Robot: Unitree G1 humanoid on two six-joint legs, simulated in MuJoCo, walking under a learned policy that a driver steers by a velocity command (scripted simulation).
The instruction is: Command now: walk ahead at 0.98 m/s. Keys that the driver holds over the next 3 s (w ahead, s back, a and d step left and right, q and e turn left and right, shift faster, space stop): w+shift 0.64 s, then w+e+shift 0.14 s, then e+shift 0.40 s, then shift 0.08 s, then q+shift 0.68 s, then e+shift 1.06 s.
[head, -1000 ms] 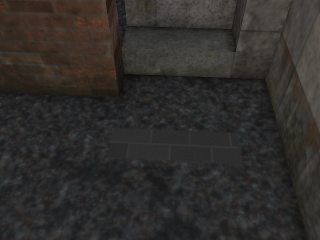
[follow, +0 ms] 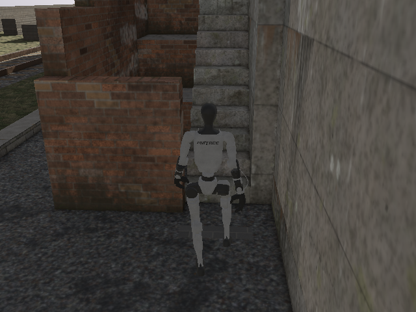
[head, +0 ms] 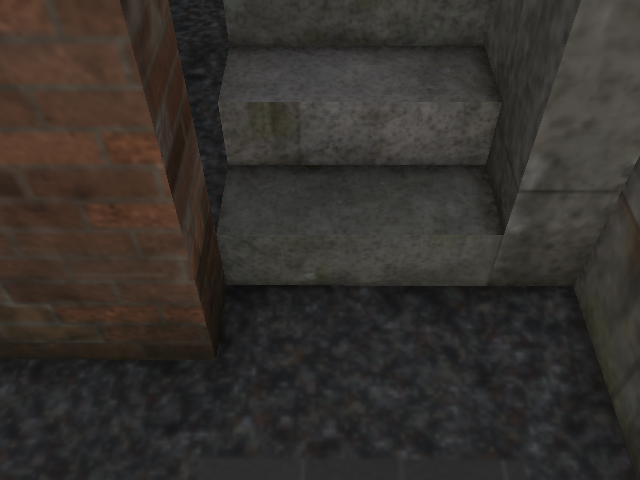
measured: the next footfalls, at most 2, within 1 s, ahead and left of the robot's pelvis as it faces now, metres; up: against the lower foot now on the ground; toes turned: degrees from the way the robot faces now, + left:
right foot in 0.20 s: +0.42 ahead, -0.09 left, +0.00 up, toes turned -3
left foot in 0.62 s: +0.82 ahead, +0.09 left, +0.00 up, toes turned +6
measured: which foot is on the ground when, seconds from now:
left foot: down 0.00-0.18, up 0.20-0.60, down 0.62-1.00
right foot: up 0.00-0.18, down 0.20-0.62, up 0.64-1.00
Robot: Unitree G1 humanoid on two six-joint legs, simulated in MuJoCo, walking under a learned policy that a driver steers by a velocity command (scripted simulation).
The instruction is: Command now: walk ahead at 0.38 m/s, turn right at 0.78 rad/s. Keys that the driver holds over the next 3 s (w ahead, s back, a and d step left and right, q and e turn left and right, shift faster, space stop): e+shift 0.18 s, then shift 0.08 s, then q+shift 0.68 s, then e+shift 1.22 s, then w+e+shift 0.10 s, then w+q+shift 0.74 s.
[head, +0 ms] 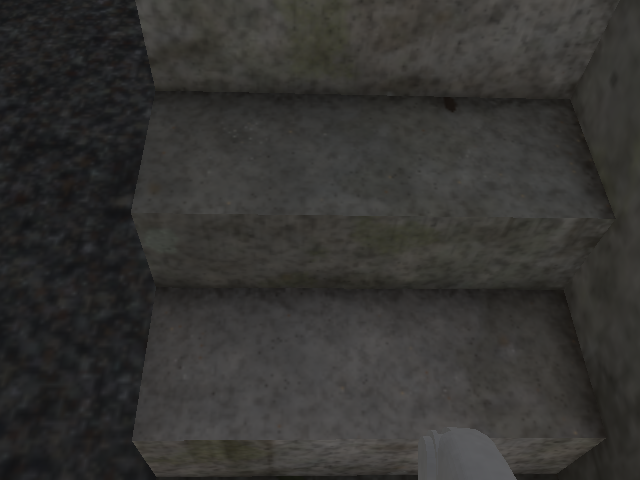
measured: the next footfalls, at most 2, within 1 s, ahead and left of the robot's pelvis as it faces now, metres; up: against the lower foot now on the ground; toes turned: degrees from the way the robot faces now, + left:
right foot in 0.10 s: +0.24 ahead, -0.13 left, +0.20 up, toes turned -7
left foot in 0.84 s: +0.39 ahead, +0.31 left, +0.39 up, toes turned +13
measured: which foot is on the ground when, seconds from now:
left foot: down 0.00-0.14, up 0.16-0.82, down 0.84-1.00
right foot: up 0.00-0.08, down 0.10-0.88, up 0.90-1.00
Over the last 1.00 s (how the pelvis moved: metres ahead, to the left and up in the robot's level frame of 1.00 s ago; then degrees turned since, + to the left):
0.88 -0.02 0.01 -9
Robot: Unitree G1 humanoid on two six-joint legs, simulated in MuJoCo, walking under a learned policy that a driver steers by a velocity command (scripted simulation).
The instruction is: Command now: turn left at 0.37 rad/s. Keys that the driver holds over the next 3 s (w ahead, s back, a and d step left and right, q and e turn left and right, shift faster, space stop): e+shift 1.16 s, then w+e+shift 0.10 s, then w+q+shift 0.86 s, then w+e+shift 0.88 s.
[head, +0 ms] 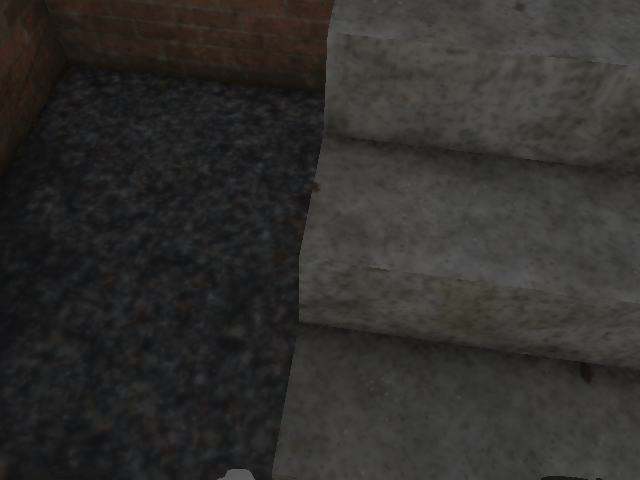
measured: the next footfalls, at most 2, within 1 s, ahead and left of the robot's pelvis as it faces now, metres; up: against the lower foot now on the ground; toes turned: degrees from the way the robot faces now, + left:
right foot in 0.18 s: +0.16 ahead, -0.06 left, +0.00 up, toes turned +7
right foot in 0.80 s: +0.07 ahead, -0.03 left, +0.01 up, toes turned +1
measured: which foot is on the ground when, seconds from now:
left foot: down 0.00-0.16, up 0.18-0.86, down 0.88-1.00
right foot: up 0.00-0.16, down 0.18-0.70, up 0.72-0.78, down 0.80-0.86, up 0.88-1.00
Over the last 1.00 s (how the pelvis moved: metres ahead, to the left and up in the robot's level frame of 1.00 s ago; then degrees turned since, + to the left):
0.28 0.16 0.25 16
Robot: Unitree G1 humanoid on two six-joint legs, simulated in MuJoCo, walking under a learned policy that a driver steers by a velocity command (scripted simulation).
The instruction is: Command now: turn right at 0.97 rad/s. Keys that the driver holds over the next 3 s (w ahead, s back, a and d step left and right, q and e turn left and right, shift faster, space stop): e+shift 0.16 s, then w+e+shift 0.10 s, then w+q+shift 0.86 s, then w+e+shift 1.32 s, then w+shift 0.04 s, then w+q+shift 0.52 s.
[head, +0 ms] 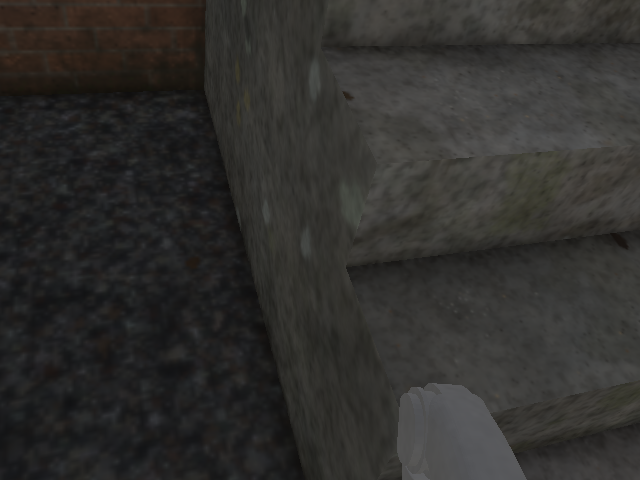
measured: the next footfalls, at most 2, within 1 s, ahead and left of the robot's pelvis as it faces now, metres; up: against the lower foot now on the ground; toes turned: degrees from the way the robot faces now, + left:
left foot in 0.26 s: +0.11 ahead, +0.24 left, +0.00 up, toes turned -17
right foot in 0.40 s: -0.11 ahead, +0.17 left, +0.00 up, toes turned -36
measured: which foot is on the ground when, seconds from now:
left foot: down 0.00-0.12, up 0.14-0.24, down 0.26-0.42, up 0.44-0.66, down 0.68-1.00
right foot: up 0.00-0.38, down 0.40-0.70, up 0.72-0.98, down 1.00-1.00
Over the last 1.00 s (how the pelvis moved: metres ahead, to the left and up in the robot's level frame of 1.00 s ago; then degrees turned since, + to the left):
0.06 0.32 -0.25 -32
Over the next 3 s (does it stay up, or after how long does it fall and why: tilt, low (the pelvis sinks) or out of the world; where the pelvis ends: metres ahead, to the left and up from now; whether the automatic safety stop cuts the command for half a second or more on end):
stays up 0.78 0.51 0.00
